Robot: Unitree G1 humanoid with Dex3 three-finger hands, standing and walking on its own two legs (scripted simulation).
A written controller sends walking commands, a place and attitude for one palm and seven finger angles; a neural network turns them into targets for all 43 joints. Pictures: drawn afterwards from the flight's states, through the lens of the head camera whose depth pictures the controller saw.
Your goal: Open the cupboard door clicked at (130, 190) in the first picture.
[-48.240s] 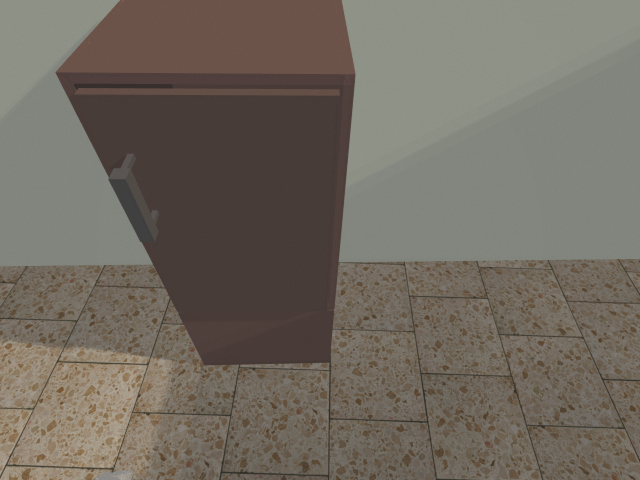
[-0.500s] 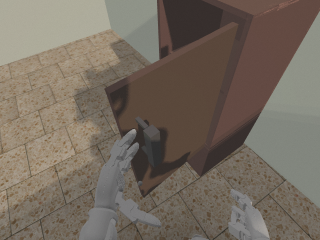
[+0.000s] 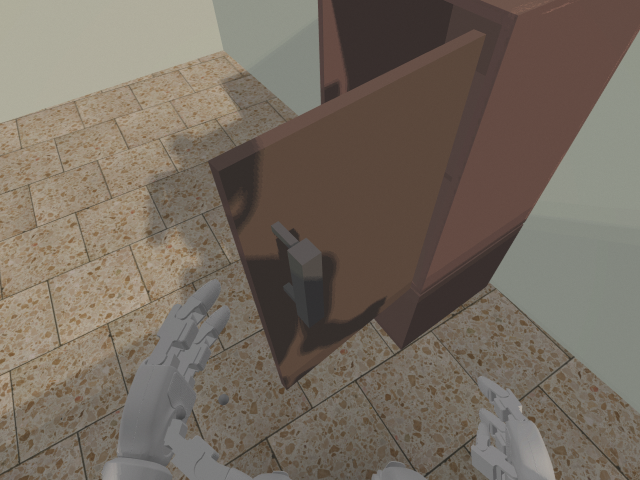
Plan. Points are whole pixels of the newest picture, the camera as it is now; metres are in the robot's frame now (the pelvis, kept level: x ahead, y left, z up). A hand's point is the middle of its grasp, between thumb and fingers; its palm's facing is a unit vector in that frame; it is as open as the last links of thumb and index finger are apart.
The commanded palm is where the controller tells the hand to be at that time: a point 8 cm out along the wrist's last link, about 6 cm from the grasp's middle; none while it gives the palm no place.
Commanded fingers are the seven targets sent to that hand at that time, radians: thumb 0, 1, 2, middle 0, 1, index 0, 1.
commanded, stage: draw the hand back to the body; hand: left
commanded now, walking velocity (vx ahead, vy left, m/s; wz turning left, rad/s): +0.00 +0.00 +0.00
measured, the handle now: (296, 275) +0.34 +0.05 +0.09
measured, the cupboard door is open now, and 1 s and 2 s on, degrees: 95 95 95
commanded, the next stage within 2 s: step back with the hand held close in 1.58 s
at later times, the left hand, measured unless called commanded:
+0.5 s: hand (143, 377) +0.19 +0.17 +0.14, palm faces -0.01 -1.00 -0.08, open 16.2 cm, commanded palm +0.16 +0.23 +0.15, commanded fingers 0.00 -0.29 0.39 -0.16 -0.30 -0.16 -0.30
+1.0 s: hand (16, 327) +0.21 +0.25 +0.20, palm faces +0.34 -0.86 -0.39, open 11.5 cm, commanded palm +0.16 +0.30 +0.21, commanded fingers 0.00 0.58 0.76 -0.19 -0.30 -0.19 -0.30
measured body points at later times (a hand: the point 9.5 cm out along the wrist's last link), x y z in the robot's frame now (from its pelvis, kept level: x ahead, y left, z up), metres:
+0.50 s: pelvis +0.01 +0.02 +0.02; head +0.02 +0.01 +0.47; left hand +0.19 +0.22 +0.14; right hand +0.20 -0.19 -0.04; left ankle -0.02 +0.12 -0.68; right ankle +0.03 -0.09 -0.68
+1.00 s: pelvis +0.02 +0.03 +0.06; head +0.01 +0.01 +0.51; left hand +0.19 +0.30 +0.22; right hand +0.21 -0.18 -0.02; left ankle -0.02 +0.12 -0.68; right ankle +0.03 -0.09 -0.68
